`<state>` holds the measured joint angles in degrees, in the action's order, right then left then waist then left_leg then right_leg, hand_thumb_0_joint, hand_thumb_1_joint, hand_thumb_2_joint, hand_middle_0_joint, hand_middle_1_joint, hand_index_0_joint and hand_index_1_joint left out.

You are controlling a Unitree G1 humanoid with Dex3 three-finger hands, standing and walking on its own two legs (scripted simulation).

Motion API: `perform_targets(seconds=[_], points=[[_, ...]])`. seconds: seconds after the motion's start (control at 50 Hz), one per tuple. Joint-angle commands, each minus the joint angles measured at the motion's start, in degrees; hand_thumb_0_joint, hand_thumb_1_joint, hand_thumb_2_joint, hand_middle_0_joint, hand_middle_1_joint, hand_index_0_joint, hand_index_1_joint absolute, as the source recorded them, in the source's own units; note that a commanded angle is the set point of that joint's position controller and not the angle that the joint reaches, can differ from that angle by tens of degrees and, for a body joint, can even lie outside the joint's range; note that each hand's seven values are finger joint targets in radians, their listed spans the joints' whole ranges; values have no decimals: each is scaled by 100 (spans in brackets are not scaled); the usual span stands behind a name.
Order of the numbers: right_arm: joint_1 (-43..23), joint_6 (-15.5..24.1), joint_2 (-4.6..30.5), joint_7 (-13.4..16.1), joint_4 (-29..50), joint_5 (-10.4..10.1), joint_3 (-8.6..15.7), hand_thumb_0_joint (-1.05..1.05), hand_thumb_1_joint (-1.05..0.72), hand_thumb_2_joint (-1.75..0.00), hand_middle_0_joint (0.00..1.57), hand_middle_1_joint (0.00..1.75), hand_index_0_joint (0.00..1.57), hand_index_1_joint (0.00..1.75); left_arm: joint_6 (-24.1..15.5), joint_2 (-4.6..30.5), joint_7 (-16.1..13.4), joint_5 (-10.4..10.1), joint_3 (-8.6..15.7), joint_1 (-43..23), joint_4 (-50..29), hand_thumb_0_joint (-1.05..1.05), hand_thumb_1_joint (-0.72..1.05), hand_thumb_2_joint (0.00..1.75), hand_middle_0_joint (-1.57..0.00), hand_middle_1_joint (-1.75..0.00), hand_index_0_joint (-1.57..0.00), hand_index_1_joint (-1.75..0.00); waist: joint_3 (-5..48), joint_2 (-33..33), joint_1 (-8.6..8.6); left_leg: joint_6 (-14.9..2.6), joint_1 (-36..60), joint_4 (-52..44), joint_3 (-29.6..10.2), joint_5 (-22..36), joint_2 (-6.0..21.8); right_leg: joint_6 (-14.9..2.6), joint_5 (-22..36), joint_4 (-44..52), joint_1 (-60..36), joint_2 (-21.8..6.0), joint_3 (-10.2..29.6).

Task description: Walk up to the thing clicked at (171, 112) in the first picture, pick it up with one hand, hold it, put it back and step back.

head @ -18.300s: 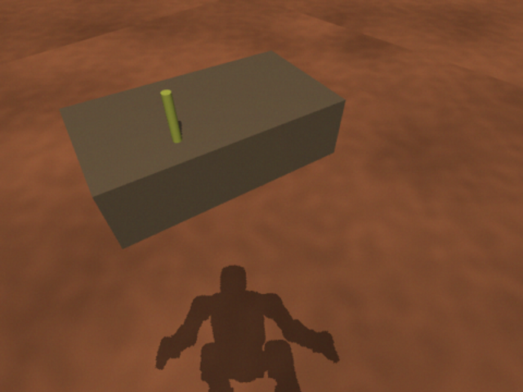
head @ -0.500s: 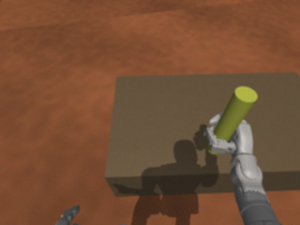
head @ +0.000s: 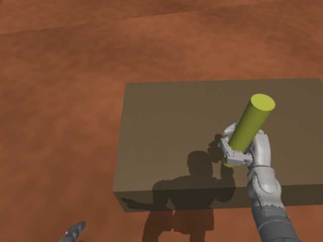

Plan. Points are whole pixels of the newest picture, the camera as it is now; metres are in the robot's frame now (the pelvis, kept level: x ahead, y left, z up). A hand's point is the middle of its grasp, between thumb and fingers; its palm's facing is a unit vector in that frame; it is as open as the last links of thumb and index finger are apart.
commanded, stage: hold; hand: right
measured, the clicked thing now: (242, 137) +0.33 -0.18 +0.09
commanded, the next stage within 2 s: crouch in 0.26 s
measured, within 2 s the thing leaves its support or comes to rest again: neither
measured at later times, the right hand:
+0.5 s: hand (229, 145) +0.34 -0.16 +0.04, palm faces +0.10 +0.99 +0.01, open 5.5 cm
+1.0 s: hand (215, 142) +0.43 -0.17 -0.10, palm faces +0.09 +1.00 +0.00, open 5.5 cm
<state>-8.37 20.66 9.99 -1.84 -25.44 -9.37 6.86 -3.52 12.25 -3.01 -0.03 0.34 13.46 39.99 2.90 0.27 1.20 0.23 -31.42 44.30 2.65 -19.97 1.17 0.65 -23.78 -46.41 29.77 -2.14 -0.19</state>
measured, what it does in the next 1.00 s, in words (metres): lowers itself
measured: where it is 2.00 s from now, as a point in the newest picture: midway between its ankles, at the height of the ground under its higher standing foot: outside the picture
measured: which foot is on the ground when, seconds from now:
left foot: down 0.00-1.00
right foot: down 0.00-1.00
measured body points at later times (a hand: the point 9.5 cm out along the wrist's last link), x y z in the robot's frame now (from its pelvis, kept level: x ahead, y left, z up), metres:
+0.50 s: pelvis +0.00 +0.00 +0.00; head +0.05 -0.01 +0.44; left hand +0.12 +0.25 -0.11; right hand +0.33 -0.21 +0.05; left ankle +0.02 +0.12 -0.71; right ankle +0.00 -0.12 -0.71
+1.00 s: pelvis -0.03 +0.00 -0.12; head +0.12 -0.02 +0.30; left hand +0.04 +0.26 -0.24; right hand +0.42 -0.23 -0.09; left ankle +0.02 +0.12 -0.71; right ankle +0.00 -0.12 -0.71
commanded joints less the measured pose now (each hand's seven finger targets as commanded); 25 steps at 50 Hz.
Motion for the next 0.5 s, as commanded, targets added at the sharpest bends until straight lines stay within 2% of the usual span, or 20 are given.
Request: perform_targets(seconds=[0.0,0.02,0.04,0.08,0.1,0.12,0.16,0.2,0.22,0.24,0.28,0.3,0.34,0.36,0.38,0.4,0.42,0.44,0.46,0.48], points=[[-1599,464,633,-10,1311,-24,253,0,-65,-133,144,145,144,145,-233,747,-51,17,236,-218,-744,0,89,91,-20,-30,-20,-30,1445,91,-39,-70,954,-536,-59,1321,-98,-110,1324,644,-403,154,4],[-1787,503,676,-1,1604,-27,299,0,-63,-132,144,145,144,145,-246,721,-41,26,233,-188,-781,0,90,90,-20,-30,-20,-30,1736,142,-65,-76,1076,-492,-58,1420,-97,-95,1439,631,-484,143,24],[-1673,511,781,53,1597,-14,408,0,-65,-134,145,146,145,146,-229,798,-47,23,307,-148,-745,0,89,90,-20,-30,-20,-30,1680,118,-93,-70,1166,-514,-78,1450,-89,-97,1425,627,-454,164,1],[-1521,507,725,72,1411,18,345,0,-63,-134,144,146,145,146,-217,791,-69,24,302,-125,-715,0,90,91,-20,-30,-20,-30,1589,81,-75,-70,1131,-519,-91,1475,-87,-102,1442,608,-447,167,-23],[-1687,529,579,50,1595,-5,184,0,-64,-134,145,147,146,147,-233,756,-58,29,262,-166,-769,0,90,90,-20,-30,-20,-30,1646,90,5,-70,1072,-508,-80,1475,-103,-104,1447,632,-463,153,-1],[-1715,540,739,83,1518,-3,354,0,-64,-134,145,147,145,147,-229,811,-61,30,307,-156,-698,0,90,90,-20,-30,-20,-30,1569,153,-29,-79,1033,-507,-84,1392,-108,-98,1369,627,-443,153,0],[-1685,548,746,87,1536,4,363,0,-64,-135,145,147,146,147,-224,806,-69,31,307,-118,-711,0,89,91,-20,-30,-20,-30,1649,117,-43,-84,1043,-507,-57,1360,-121,-85,1389,656,-487,133,30],[-1434,492,534,51,1263,0,205,0,-64,-136,147,149,147,149,-232,759,-60,21,239,-157,-750,0,89,91,-20,-30,-20,-30,1533,-20,7,-78,953,-512,-25,1363,-141,-89,1422,678,-476,113,44],[-1699,539,660,47,1578,-11,237,0,-62,-135,146,148,146,148,-216,822,-68,32,313,-130,-703,0,90,90,-20,-30,-20,-30,1544,73,4,-83,974,-486,-45,1391,-116,-87,1426,654,-471,120,35],[-1664,496,624,28,1275,-10,250,0,-64,-135,145,147,146,147,-226,800,-83,13,271,-164,-715,0,90,90,-20,-30,-20,-30,1528,-18,60,-63,918,-520,-47,1377,-127,-103,1400,648,-509,116,35],[-1791,504,599,-7,1423,-19,157,0,-62,-134,145,147,145,147,-240,832,-86,21,314,-113,-694,0,90,90,-20,-30,-20,-30,1555,-21,83,-78,921,-528,-54,1273,-121,-106,1279,671,-462,120,37],[-1708,492,645,1,1389,-26,231,0,-63,-134,145,147,145,147,-243,815,-86,23,303,-169,-682,0,89,90,-20,-30,-20,-30,1373,-6,9,-70,907,-574,-54,1126,-114,-115,1119,688,-363,131,26],[-1597,457,517,-33,1102,-49,191,0,-55,-136,144,148,145,148,-272,727,-83,9,225,-186,-720,0,90,91,-20,-31,-21,-31,1423,-204,33,-43,919,-565,-51,1169,-113,-134,1147,653,-325,128,27],[-1776,490,638,-14,1349,-74,287,0,-63,-128,143,140,142,140,-266,832,-77,23,310,-141,-663,0,90,91,-20,-31,-20,-31,1507,-38,25,-59,928,-540,-69,1251,-103,-122,1216,639,-350,135,27],[-1833,492,718,12,1290,-42,353,0,-63,-129,144,143,143,143,-257,843,-83,26,319,-117,-633,0,89,92,-20,-31,-20,-31,1538,-19,31,-61,902,-511,-86,1333,-94,-121,1300,595,-409,136,15],[-1695,477,584,-13,1088,-35,246,0,-63,-129,145,143,144,143,-258,813,-86,27,291,-153,-649,0,90,91,-20,-31,-20,-31,1369,-103,52,-51,802,-492,-66,1292,-101,-126,1266,579,-316,134,22],[-1714,485,651,-4,992,-27,365,0,-63,-128,144,142,143,142,-256,817,-86,37,312,-96,-617,0,89,91,-20,-31,-20,-31,1422,-127,58,-52,803,-475,-88,1273,-98,-137,1228,542,-238,142,13],[-1611,484,562,-17,716,-21,337,0,-62,-128,143,141,142,141,-272,755,-71,37,249,-164,-622,0,89,91,-20,-31,-20,-31,1246,-217,76,-47,683,-444,-78,1193,-104,-149,1145,528,-95,133,18],[-1880,571,712,-10,955,-20,458,0,-61,-127,142,140,141,140,-266,824,-62,61,326,-152,-558,0,90,91,-20,-31,-20,-31,1200,-24,45,-62,550,-384,-91,1057,-96,-138,1015,500,-2,134,25],[-1879,616,718,-24,761,2,465,0,-62,-127,143,141,142,141,-260,800,-59,66,311,-125,-544,0,89,91,-20,-31,-20,-31,1257,-29,68,-65,527,-348,-121,1014,-81,-146,974,435,11,139,12]])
